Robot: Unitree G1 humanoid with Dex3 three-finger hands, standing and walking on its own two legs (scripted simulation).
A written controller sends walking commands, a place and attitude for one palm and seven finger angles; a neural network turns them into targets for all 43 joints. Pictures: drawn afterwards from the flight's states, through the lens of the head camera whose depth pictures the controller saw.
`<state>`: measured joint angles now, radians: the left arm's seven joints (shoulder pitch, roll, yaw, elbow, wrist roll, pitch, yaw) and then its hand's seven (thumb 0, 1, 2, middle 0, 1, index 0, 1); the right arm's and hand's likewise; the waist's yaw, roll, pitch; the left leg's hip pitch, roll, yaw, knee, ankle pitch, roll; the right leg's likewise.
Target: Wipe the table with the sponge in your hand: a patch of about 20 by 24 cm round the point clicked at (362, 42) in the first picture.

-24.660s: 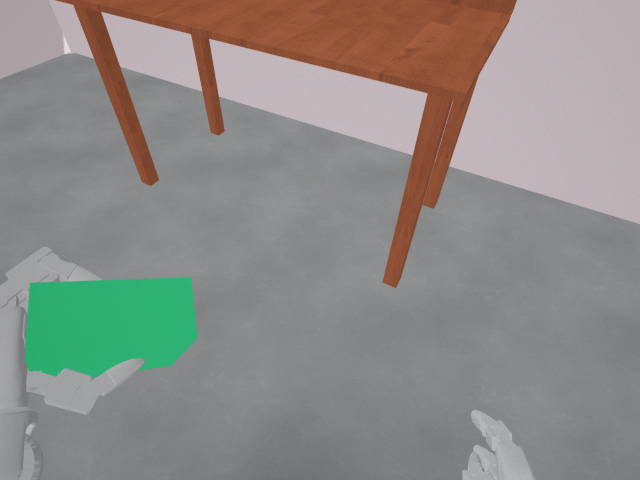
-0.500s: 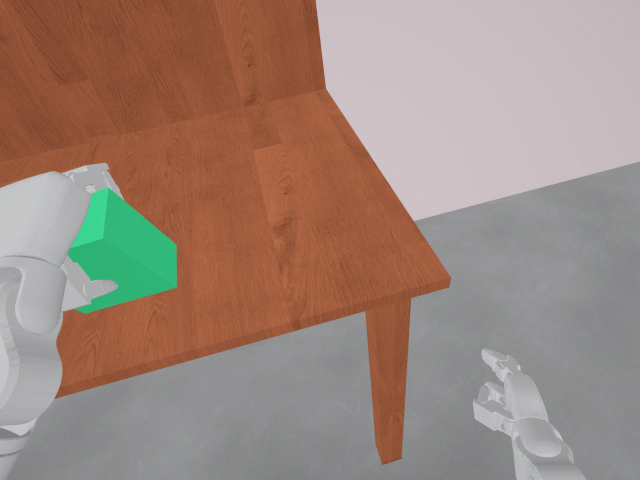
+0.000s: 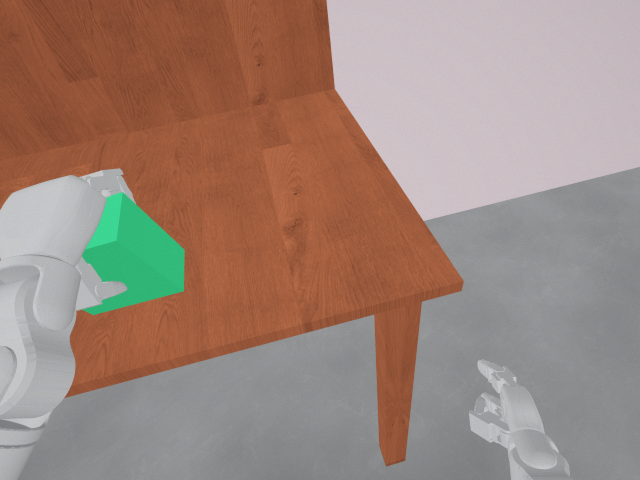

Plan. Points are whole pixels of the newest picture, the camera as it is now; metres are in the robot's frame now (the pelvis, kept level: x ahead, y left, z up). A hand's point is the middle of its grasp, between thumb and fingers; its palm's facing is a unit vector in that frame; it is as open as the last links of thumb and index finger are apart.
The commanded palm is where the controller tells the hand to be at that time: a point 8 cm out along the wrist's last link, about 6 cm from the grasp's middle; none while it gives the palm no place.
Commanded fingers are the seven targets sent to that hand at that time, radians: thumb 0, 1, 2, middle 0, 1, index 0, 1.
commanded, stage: move the sponge above the wiping area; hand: left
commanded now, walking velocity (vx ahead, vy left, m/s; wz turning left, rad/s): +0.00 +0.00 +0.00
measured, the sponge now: (118, 267) +0.26 +0.28 +0.18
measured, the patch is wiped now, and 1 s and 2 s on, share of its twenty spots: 0.00 0.00 0.00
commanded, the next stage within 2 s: none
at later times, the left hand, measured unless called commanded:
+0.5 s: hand (108, 242) +0.27 +0.29 +0.20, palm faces +0.17 -0.04 -0.98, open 9.8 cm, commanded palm +0.23 +0.29 +0.27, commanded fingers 0.00 0.10 1.30 -1.20 -1.60 -1.20 -1.60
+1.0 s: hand (115, 241) +0.29 +0.30 +0.19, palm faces +0.10 -0.01 -0.99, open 9.8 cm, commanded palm +0.25 +0.30 +0.26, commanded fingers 0.00 0.10 1.30 -1.20 -1.60 -1.20 -1.60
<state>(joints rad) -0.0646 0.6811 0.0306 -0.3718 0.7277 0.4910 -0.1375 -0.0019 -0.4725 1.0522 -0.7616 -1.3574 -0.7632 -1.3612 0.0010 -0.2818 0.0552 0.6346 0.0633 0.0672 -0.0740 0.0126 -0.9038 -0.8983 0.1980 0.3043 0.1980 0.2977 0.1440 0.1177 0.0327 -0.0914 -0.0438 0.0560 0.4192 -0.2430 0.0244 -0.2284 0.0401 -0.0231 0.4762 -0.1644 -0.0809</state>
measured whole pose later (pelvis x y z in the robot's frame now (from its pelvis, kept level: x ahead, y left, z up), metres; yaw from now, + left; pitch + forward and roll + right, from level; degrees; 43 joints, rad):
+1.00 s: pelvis +0.01 +0.00 +0.00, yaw +1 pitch -3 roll +2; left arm -0.16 0.68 -0.01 -0.13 0.80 0.40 -0.17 0.00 -0.47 1.05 -0.76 -1.36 -0.76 -1.36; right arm 0.02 -0.28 0.06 0.65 0.05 0.06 -0.07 0.01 -0.90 -0.90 0.20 0.30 0.20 0.30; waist 0.12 0.11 0.03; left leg -0.09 -0.04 0.04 0.40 -0.24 0.02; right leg -0.22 0.05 -0.03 0.45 -0.17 -0.09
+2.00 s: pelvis +0.01 +0.00 +0.00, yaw +1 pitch -4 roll +1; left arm -0.16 0.68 -0.01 -0.15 0.80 0.48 -0.21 0.00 -0.47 1.06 -0.76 -1.36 -0.76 -1.36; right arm 0.01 -0.30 0.06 0.65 0.07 0.08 -0.06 0.01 -0.90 -0.90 0.20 0.30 0.20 0.30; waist 0.14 0.12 0.03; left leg -0.08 -0.05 0.03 0.38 -0.24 0.03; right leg -0.21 0.04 -0.04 0.44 -0.16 -0.08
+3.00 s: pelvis +0.00 +0.00 +0.00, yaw +1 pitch -5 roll +1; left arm -0.14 0.71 0.01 -0.12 0.77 0.34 -0.22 0.00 -0.47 1.06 -0.76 -1.36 -0.76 -1.36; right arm 0.06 -0.31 0.05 0.66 0.05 0.05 -0.09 0.01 -0.90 -0.90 0.20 0.30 0.20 0.30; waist 0.13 0.11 0.05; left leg -0.09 -0.04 0.03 0.42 -0.24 0.03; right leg -0.21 0.04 -0.04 0.45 -0.16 -0.08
